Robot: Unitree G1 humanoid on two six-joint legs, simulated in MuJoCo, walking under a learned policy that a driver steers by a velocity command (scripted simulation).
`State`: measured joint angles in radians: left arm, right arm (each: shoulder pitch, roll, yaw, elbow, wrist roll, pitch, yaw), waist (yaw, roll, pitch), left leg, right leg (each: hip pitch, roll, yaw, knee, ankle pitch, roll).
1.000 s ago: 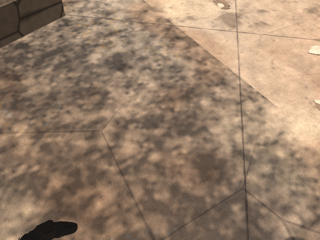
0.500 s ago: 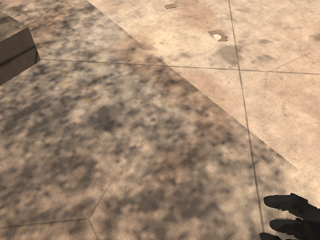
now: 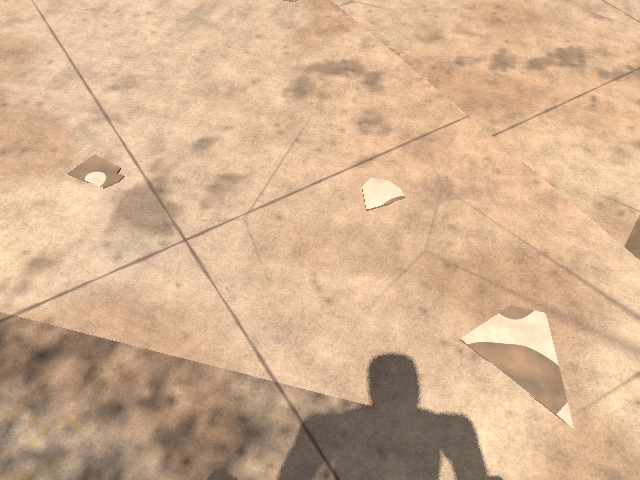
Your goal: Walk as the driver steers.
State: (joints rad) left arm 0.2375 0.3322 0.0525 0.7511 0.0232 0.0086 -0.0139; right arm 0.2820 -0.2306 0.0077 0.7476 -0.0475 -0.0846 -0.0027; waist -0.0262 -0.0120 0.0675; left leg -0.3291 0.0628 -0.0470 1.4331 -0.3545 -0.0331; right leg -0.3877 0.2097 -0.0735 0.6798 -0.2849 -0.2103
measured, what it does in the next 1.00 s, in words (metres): walks ahead, turning left: left foot, then right foot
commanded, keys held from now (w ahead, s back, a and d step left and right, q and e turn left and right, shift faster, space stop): w+e+shift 0.20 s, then q+shift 0.80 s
